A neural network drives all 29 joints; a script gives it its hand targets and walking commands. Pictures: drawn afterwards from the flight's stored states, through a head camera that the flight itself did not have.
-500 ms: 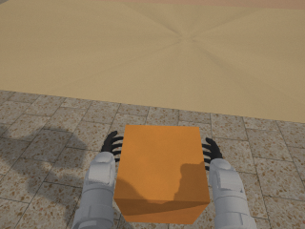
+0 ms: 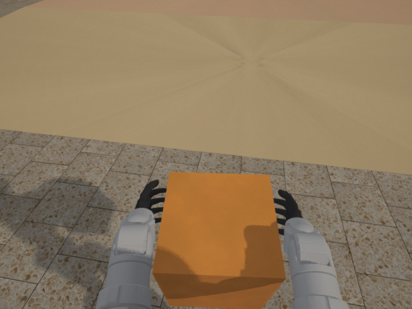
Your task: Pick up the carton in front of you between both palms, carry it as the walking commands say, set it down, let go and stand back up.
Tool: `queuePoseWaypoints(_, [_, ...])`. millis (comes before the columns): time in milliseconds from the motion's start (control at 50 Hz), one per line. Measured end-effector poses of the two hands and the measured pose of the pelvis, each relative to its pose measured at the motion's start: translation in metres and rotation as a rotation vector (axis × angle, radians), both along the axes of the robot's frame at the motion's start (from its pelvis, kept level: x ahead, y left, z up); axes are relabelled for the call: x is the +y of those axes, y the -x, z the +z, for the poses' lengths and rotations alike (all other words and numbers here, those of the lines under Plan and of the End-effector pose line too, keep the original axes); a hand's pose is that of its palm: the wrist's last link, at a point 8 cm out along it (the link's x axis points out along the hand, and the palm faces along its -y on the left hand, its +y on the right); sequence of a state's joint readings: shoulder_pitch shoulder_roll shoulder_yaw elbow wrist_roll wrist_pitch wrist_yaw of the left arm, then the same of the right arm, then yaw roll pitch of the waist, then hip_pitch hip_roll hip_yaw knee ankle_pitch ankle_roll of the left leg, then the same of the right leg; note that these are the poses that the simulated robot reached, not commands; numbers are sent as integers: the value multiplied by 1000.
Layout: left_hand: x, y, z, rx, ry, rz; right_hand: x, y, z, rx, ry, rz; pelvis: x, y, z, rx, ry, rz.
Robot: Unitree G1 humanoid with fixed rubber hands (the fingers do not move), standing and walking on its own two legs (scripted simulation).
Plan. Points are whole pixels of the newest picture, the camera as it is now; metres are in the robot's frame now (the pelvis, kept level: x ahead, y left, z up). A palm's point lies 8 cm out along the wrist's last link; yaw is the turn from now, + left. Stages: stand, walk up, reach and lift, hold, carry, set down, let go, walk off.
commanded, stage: hold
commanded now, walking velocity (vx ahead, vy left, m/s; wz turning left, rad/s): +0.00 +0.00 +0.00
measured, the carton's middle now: (217, 243) +0.28 +0.00 -0.04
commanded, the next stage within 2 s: carry in 0.64 s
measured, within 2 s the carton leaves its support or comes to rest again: neither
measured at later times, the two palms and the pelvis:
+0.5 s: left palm (142, 215) +0.28 +0.15 +0.06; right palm (295, 224) +0.28 -0.15 +0.05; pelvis -0.01 +0.00 +0.00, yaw +0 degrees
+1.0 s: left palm (142, 172) +0.36 +0.16 +0.10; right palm (286, 182) +0.35 -0.14 +0.09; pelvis +0.07 +0.01 -0.01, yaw -2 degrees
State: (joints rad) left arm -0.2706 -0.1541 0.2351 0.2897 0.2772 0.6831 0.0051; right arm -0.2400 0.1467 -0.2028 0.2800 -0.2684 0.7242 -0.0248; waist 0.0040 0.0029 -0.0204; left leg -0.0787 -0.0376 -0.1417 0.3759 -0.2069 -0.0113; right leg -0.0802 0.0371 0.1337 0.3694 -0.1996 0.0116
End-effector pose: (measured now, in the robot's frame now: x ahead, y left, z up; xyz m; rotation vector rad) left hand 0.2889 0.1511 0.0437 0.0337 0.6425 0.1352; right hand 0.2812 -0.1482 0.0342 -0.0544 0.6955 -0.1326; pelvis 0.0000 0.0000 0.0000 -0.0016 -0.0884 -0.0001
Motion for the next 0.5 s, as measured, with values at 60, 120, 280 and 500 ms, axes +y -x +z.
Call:
queuePoseWaypoints(60, [0,2,7,-19,3,2,0,2,7,-19,-2,-1,0,1,1,-7,0,0])
queuePoseWaypoints(120, [0,4,13,-23,4,4,0,3,13,-23,-2,1,0,2,1,-18,0,-1])
queuePoseWaypoints(280, [0,8,11,2,6,10,0,7,11,1,-6,-1,-1,10,0,-33,0,0])
queuePoseWaypoints(500, [0,7,12,-8,11,16,0,5,12,-9,-14,-5,-2,13,-1,-33,0,2])
